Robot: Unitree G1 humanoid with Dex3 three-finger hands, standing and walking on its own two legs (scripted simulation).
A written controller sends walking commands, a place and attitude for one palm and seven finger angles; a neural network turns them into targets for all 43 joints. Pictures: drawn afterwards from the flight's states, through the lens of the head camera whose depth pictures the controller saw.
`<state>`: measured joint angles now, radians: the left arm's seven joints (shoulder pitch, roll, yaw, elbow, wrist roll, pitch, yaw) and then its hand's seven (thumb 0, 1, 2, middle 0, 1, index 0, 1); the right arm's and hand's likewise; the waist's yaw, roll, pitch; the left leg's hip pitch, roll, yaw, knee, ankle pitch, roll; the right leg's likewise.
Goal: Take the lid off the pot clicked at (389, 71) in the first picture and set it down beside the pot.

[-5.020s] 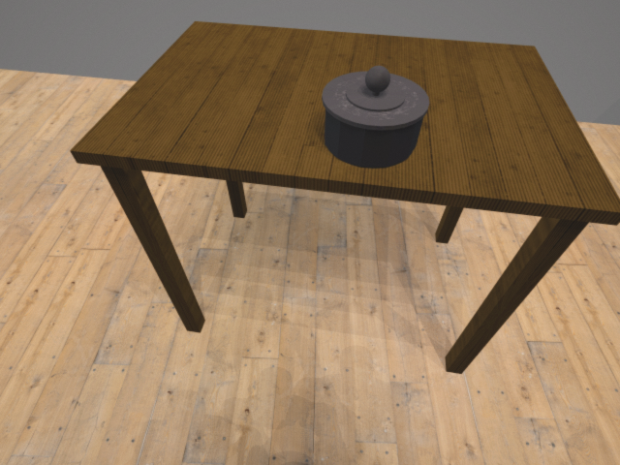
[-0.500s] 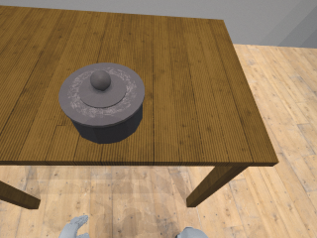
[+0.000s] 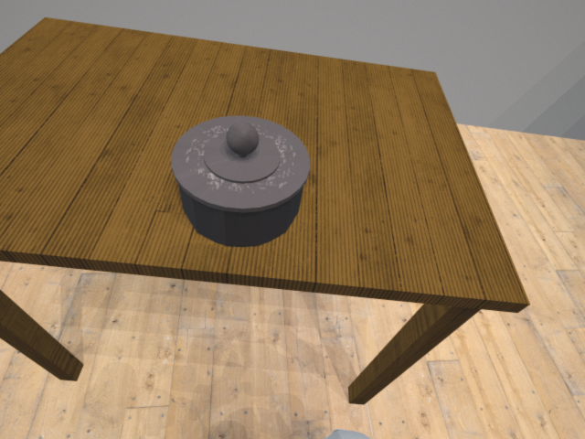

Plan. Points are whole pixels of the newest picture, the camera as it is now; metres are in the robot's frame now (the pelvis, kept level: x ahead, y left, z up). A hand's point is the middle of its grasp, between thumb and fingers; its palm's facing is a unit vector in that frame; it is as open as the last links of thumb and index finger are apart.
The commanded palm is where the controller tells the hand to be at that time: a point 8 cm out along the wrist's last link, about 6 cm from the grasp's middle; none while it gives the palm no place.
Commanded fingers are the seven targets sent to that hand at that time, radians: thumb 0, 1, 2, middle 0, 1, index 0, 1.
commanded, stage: come to a stop and stand still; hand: left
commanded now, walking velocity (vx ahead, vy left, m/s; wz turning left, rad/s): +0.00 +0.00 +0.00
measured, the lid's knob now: (242, 138) +0.46 +0.12 +0.16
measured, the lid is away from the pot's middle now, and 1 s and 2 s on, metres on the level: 0.00 0.00 0.00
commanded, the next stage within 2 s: look again from close up in 0.72 s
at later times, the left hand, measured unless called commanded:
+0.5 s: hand out of the picture -0.04 +0.18 -0.18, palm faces +0.01 -0.99 -0.16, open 7.4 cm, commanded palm none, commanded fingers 0.00 0.90 0.90 -0.20 -0.30 -0.20 -0.30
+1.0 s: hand out of the picture -0.07 +0.17 -0.18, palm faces +0.03 -0.98 -0.19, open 7.4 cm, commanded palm none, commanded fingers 0.00 0.90 0.90 -0.20 -0.30 -0.20 -0.30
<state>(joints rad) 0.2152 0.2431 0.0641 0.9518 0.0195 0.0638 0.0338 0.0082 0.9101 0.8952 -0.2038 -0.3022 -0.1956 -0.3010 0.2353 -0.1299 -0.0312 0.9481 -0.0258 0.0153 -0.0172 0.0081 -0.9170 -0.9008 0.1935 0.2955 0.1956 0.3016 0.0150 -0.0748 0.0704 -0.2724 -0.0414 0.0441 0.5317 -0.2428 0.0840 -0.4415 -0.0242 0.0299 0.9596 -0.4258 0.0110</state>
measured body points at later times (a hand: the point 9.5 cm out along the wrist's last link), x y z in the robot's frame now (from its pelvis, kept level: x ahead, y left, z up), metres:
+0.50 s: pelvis -0.03 +0.01 +0.01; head -0.03 +0.03 +0.46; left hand -0.04 +0.23 -0.16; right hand -0.05 -0.21 -0.15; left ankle +0.03 +0.07 -0.73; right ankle -0.07 -0.12 -0.73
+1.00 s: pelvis -0.03 +0.01 -0.01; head -0.02 +0.00 +0.44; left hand -0.06 +0.22 -0.16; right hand -0.03 -0.22 -0.17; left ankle +0.03 +0.07 -0.73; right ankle -0.07 -0.12 -0.73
